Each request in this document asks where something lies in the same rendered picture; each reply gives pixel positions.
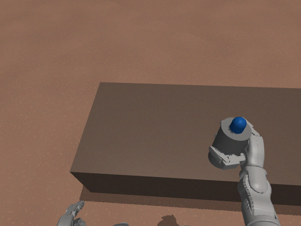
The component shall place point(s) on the right robot hand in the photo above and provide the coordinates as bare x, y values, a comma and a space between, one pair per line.
251, 154

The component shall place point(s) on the bottle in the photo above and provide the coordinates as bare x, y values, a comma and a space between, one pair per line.
232, 135

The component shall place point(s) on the left robot hand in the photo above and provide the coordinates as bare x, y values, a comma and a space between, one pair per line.
68, 218

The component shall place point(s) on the right robot arm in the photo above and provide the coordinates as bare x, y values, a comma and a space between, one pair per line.
255, 191

